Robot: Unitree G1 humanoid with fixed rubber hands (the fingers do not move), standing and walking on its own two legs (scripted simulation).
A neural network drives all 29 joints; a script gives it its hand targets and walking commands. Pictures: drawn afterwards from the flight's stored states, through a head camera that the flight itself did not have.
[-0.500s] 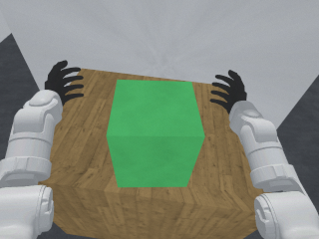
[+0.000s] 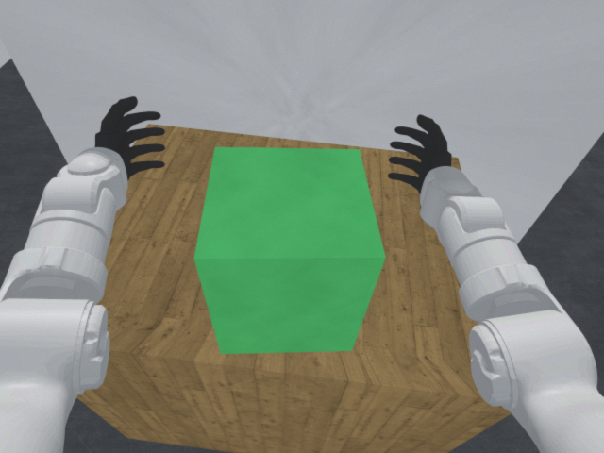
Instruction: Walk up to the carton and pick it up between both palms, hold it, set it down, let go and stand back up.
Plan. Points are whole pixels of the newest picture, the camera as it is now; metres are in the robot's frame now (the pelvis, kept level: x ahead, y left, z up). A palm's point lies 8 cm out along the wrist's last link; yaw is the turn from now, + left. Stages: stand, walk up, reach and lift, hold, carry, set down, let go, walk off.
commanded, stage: reach and lift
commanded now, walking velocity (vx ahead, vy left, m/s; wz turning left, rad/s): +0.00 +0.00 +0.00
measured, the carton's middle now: (287, 255) +0.42 +0.01 +0.02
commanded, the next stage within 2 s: none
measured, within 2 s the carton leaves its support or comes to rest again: neither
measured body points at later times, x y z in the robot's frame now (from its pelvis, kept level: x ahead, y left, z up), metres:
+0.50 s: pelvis +0.00 +0.00 -0.01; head +0.05 +0.01 +0.43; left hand +0.46 +0.21 +0.08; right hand +0.44 -0.16 +0.08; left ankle +0.00 +0.08 -0.75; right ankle +0.00 -0.08 -0.75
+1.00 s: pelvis -0.01 +0.00 -0.02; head +0.06 +0.02 +0.43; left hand +0.46 +0.17 +0.07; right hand +0.44 -0.14 +0.07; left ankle +0.00 +0.08 -0.75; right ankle +0.00 -0.08 -0.75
